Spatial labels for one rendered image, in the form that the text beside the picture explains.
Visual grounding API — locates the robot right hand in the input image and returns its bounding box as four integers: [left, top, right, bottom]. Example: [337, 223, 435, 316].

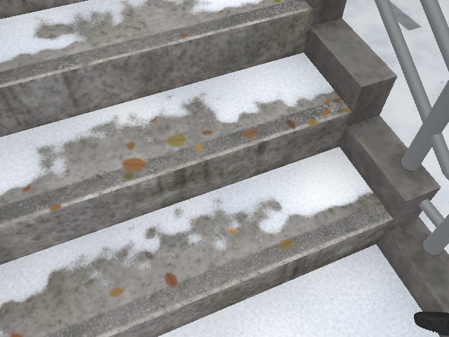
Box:
[414, 312, 449, 336]

